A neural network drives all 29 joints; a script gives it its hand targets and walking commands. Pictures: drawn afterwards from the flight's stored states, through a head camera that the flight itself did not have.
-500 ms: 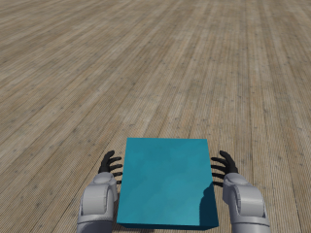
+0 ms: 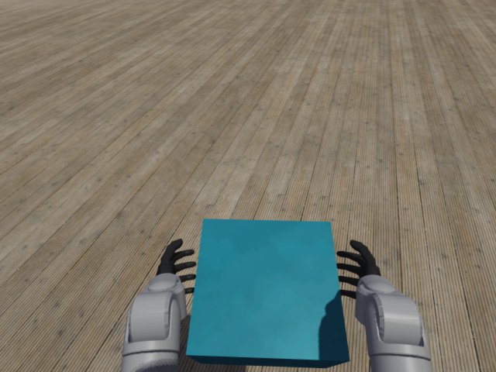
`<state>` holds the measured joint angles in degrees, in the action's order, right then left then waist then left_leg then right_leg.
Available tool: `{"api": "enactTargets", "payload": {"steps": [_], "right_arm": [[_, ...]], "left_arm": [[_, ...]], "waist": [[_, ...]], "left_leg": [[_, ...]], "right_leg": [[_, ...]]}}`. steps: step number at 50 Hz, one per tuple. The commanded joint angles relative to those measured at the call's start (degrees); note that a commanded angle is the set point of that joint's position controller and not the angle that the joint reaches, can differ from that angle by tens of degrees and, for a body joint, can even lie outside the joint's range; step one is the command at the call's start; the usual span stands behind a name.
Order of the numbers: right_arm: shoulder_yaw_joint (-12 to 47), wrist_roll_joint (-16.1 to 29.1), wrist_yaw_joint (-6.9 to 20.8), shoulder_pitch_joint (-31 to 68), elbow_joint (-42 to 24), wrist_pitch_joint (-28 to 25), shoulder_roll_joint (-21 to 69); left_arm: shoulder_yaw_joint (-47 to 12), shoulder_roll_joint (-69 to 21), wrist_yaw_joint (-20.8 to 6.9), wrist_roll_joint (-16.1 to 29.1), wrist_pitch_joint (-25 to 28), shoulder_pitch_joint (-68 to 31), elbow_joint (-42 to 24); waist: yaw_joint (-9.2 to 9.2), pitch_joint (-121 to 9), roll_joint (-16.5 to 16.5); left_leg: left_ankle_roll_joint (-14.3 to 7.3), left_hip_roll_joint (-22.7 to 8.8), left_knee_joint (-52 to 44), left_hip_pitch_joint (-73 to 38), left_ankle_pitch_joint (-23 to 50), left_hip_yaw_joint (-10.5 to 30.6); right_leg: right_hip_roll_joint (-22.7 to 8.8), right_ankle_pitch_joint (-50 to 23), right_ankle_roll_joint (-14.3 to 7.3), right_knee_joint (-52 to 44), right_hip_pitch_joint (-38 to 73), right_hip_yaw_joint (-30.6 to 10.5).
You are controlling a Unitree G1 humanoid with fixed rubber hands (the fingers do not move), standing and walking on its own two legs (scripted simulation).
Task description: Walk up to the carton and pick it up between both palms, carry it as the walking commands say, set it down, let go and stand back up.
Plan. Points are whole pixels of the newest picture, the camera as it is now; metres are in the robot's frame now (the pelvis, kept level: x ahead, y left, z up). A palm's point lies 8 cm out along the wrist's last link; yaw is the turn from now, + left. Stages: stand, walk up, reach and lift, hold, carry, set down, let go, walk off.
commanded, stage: carry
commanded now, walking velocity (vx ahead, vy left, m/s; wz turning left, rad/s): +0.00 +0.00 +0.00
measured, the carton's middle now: (264, 293) +0.30 +0.01 -0.04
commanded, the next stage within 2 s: hold in 0.60 s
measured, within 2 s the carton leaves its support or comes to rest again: neither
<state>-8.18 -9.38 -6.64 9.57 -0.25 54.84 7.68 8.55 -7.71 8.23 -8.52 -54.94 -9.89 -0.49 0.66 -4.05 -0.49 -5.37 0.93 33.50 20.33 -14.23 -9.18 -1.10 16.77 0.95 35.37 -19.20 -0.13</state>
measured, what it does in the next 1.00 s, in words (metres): stands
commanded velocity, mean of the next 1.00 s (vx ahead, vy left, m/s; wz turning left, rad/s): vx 0.00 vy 0.00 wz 0.00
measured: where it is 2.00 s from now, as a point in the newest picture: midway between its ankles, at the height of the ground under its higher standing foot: outside the picture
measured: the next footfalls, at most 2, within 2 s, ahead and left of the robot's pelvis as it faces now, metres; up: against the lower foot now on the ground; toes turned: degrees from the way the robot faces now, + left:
none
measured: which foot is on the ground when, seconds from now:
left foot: down 0.00-1.00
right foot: down 0.00-1.00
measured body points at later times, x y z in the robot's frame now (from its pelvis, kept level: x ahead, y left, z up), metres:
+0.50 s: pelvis +0.00 +0.00 +0.00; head -0.01 +0.00 +0.45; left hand +0.28 +0.16 +0.03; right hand +0.28 -0.15 +0.03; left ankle +0.04 +0.06 -0.73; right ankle +0.02 -0.13 -0.73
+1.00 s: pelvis -0.02 -0.01 +0.01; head -0.07 -0.01 +0.46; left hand +0.28 +0.16 +0.04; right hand +0.30 -0.16 +0.04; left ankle +0.04 +0.06 -0.73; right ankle +0.02 -0.14 -0.73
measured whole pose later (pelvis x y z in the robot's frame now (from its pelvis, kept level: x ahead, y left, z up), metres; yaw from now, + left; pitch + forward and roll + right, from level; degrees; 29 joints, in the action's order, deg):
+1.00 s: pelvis -0.02 -0.01 +0.01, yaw +5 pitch -4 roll +0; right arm -15.9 -14.2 -7.1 18.4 22.3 38.3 7.1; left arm 13.6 -9.9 12.8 -11.7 -38.3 -20.1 23.9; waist -1.9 -2.4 -0.4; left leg -5.0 3.3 27.3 14.5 -8.9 -4.3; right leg -0.3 13.8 1.0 29.9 -11.9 -1.9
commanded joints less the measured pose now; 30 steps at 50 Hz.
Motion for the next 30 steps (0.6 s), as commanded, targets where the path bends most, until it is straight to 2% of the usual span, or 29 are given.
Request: {"api": "enactTargets", "payload": {"steps": [1, 2, 3, 4, 5, 6, 7, 8, 9, 10, 11, 12, 13, 14, 15, 16, 17, 18, 19, 20, 21, 22, 24, 25, 26, 27, 28, 29, 30], "right_arm": [[30.47, 17.74, 16.11, 36.69, -9.55, -6.17, 45.14], [35.15, 21.53, 16.22, 37.95, -13.88, -5.29, 48.28], [32.8, 19.66, 16.1, 35.2, -9.19, -5.39, 48.22], [40.07, 27.08, 15.68, 39.49, -24.41, -3.51, 50.12], [32.94, 20.33, 16.06, 34.04, -9.72, -3.49, 48.17], [35.42, 23.91, 15.84, 37.89, -15.6, -3.27, 48.01], [39.72, 27.69, 15.32, 40.01, -24.8, -2.1, 48.44], [38.79, 26.44, 15.8, 37.69, -19.45, -1.51, 49.8], [37.1, 24.68, 15.76, 36.36, -14.51, -1.05, 49.02], [33.45, 21.37, 16.32, 34.85, -6.07, -2.2, 48.38], [29.71, 17.56, 16.75, 30.41, 0.07, -3.78, 48.0], [35.09, 21.6, 16.97, 34.75, -10.38, -4.64, 49.56], [33.7, 19.76, 17.13, 34.92, -7.95, -5.2, 49.48], [35.82, 20.84, 17.35, 37.35, -10.03, -5.41, 49.94], [36.16, 22.44, 17.27, 38.89, -13.66, -5.18, 49.67], [36.6, 23.22, 17.0, 39.48, -15.01, -5.14, 49.91], [34.01, 21.2, 17.13, 37.5, -8.29, -5.23, 49.61], [33.25, 20.64, 17.19, 36.97, -6.72, -5.65, 50.2], [35.1, 21.65, 17.12, 37.32, -9.57, -5.42, 50.89], [32.09, 19.04, 17.11, 35.05, -4.34, -5.89, 49.7], [36.82, 23.1, 17.19, 38.88, -14.2, -5.8, 50.37], [33.1, 20.18, 17.38, 37.43, -7.34, -6.36, 49.2], [37.01, 23.82, 16.79, 38.62, -15.28, -4.85, 50.21], [31.74, 18.75, 16.99, 36.19, -4.12, -5.43, 49.29], [29.93, 17.75, 17.03, 34.87, -2.24, -5.87, 48.75], [31.14, 18.81, 16.73, 35.0, -7.18, -6.97, 47.65], [38.03, 24.69, 16.83, 39.93, -17.21, -5.54, 50.51], [40.96, 27.73, 16.08, 42.23, -25.91, -4.28, 50.18], [34.48, 21.6, 16.67, 37.41, -7.99, -4.39, 49.96]], "left_arm": [[-30.71, -44.13, -18.64, 18.0, 5.55, -34.42, -7.53], [-34.76, -45.9, -18.74, 21.05, 5.15, -34.88, -13.98], [-33.94, -45.79, -18.93, 20.42, 5.28, -34.79, -11.86], [-40.77, -47.35, -17.98, 26.51, 3.34, -37.7, -25.96], [-34.88, -46.45, -18.36, 20.04, 3.29, -32.18, -12.57], [-35.94, -44.72, -17.51, 21.3, 2.82, -33.92, -17.13], [-39.13, -45.87, -17.36, 25.03, 1.31, -34.59, -23.74], [-38.78, -46.44, -17.32, 23.32, 0.99, -33.55, -21.4], [-36.33, -45.89, -17.43, 21.27, 0.31, -32.47, -16.51], [-33.12, -44.53, -17.75, 17.74, 1.54, -30.86, -9.25], [-31.3, -45.19, -18.26, 16.1, 3.31, -29.29, -3.75], [-36.48, -47.29, -18.59, 19.89, 3.88, -31.77, -12.29], [-34.87, -47.59, -18.69, 18.64, 4.61, -32.44, -9.81], [-35.32, -48.35, -19.11, 18.81, 4.64, -32.11, -9.31], [-35.52, -48.8, -18.94, 19.21, 4.19, -30.72, -10.31], [-36.42, -48.64, -19.04, 21.26, 4.21, -33.69, -13.67], [-34.04, -48.39, -19.27, 19.11, 4.29, -32.01, -7.57], [-34.35, -48.57, -18.9, 19.05, 4.64, -34.02, -8.08], [-36.45, -48.39, -18.84, 20.57, 4.78, -36.3, -12.51], [-34.15, -47.95, -19.06, 19.02, 5.48, -35.63, -8.26], [-37.39, -48.4, -18.85, 21.34, 5.04, -35.01, -14.96], [-33.58, -47.85, -19.0, 18.23, 5.47, -32.82, -7.03], [-37.81, -48.13, -18.79, 22.8, 3.99, -35.9, -15.52], [-33.06, -47.16, -19.19, 18.47, 4.73, -34.9, -7.2], [-31.87, -46.84, -19.0, 17.38, 5.15, -33.75, -4.09], [-32.74, -46.27, -18.85, 18.51, 5.84, -32.96, -7.23], [-37.94, -48.66, -18.97, 23.24, 4.61, -35.15, -15.89], [-40.66, -48.88, -18.6, 26.97, 3.26, -37.06, -23.19], [-34.2, -47.55, -18.92, 19.72, 3.3, -32.55, -7.44]], "waist": [[-0.71, -18.01, 0.88], [-0.57, -15.71, 3.15], [-0.67, -18.53, 2.86], [-0.53, -19.26, 1.62], [-0.66, -19.54, -0.65], [-0.37, -21.66, -2.0], [-0.23, -22.27, 1.75], [-0.14, -25.16, -0.16], [-0.12, -24.74, 1.39], [0.19, -26.33, 2.82], [-0.01, -26.17, 0.5], [0.07, -25.71, -1.6], [-0.02, -24.55, -0.84], [0.11, -21.75, 1.69], [-0.34, -21.36, -1.48], [-0.29, -21.22, 1.72], [-0.05, -20.94, -0.78], [0.02, -21.95, -0.78], [-0.11, -22.9, 1.6], [-0.21, -23.64, 0.18], [-0.11, -23.22, 0.37], [-0.37, -20.27, -0.76], [-0.13, -22.52, -0.36], [-0.25, -22.56, 1.62], [-0.17, -21.72, -1.24], [-0.39, -22.93, -1.63], [-0.09, -19.84, 1.52], [-0.48, -22.86, 1.55], [-0.16, -21.78, 1.75]], "left_leg": [[0.44, -9.41, -8.97, -6.78, 0.16, 11.15], [0.78, -9.54, -9.32, -7.1, -1.38, 10.94], [0.44, -9.28, -8.4, -8.76, -2.0, 10.93], [0.43, -9.14, -9.56, -8.32, -0.93, 11.51], [0.42, -10.76, -10.28, -10.59, 1.0, 12.67], [0.16, -11.33, -10.63, -10.75, 2.78, 13.98], [-0.21, -11.12, -8.49, -10.09, 5.58, 12.59], [0.19, -10.61, -7.51, -13.37, 10.19, 11.45], [0.75, -11.75, -8.36, -12.71, 9.82, 12.78], [0.19, -11.22, -6.03, -13.21, 12.14, 11.12], [0.2, -10.35, -5.21, -13.75, 13.99, 9.85], [0.47, -10.14, -6.37, -13.08, 14.62, 10.18], [0.13, -10.41, -6.44, -12.83, 13.68, 10.76], [0.32, -9.82, -5.71, -11.77, 10.39, 10.16], [0.65, -10.29, -7.74, -11.45, 7.59, 11.66], [0.21, -10.44, -7.41, -10.45, 5.47, 11.66], [0.05, -9.72, -7.61, -10.49, 4.08, 11.76], [0.23, -9.79, -6.68, -11.73, 9.98, 10.79], [0.59, -9.61, -6.07, -11.93, 11.68, 10.98], [0.52, -10.34, -6.31, -12.3, 12.48, 11.3], [0.13, -10.04, -5.7, -14.08, 11.88, 10.69], [-0.08, -10.21, -6.92, -12.15, 10.82, 11.7], [-0.01, -10.31, -7.27, -11.89, 9.4, 12.01], [-0.08, -11.04, -6.25, -11.77, 12.2, 11.56], [-0.12, -10.72, -7.61, -12.42, 8.43, 11.7], [-0.56, -10.63, -7.83, -11.18, 7.26, 12.29], [-0.21, -10.36, -8.88, -9.94, 6.31, 12.08], [-0.08, -10.53, -7.74, -12.31, 8.58, 12.64], [0.23, -11.58, -8.55, -12.01, 7.74, 13.21]], "right_leg": [[-4.33, -4.68, -3.15, -6.21, 2.88, -4.59], [-4.58, -5.04, -3.41, -7.81, 1.72, -5.05], [-4.91, -3.54, -2.99, -7.79, 2.1, -4.66], [-4.57, -4.24, -2.82, -6.33, 2.78, -3.99], [-3.79, -2.61, -2.5, -5.06, 2.28, -2.92], [-3.17, -2.64, -2.35, -3.75, 3.15, -2.67], [-3.56, -4.6, -2.51, -4.93, 4.17, -3.16], [-4.0, -5.63, -2.6, -3.67, 3.82, -3.63], [-3.34, -4.15, -2.47, -3.28, 4.43, -2.76], [-4.17, -7.23, -2.31, -4.23, 6.52, -3.36], [-4.96, -9.63, -2.92, -4.6, 5.81, -4.24], [-4.74, -8.58, -2.69, -3.41, 5.84, -4.22], [-4.7, -7.64, -2.75, -4.11, 5.3, -3.8], [-5.03, -7.52, -2.62, -5.03, 3.76, -4.09], [-4.45, -4.6, -2.74, -4.01, 2.7, -4.07], [-4.03, -4.88, -2.71, -5.07, 3.07, -3.91], [-4.4, -5.48, -3.11, -5.67, 4.27, -4.61], [-5.3, -8.91, -3.06, -5.05, 4.48, -4.48], [-4.93, -8.08, -2.66, -4.62, 5.14, -4.25], [-4.38, -7.13, -2.48, -3.8, 5.39, -3.66], [-4.71, -7.5, -2.45, -3.9, 3.19, -3.64], [-4.11, -5.99, -2.51, -3.91, 2.62, -3.88], [-3.97, -6.26, -2.65, -3.29, 3.96, -3.8], [-4.19, -6.83, -2.64, -3.87, 4.68, -3.64], [-4.08, -4.92, -2.33, -3.75, 3.02, -3.37], [-3.61, -5.4, -3.01, -3.57, 4.47, -3.6], [-4.19, -5.27, -2.85, -4.76, 4.23, -4.3], [-3.95, -5.69, -2.96, -4.14, 3.81, -3.81], [-3.85, -3.91, -2.69, -4.04, 4.61, -3.21]]}}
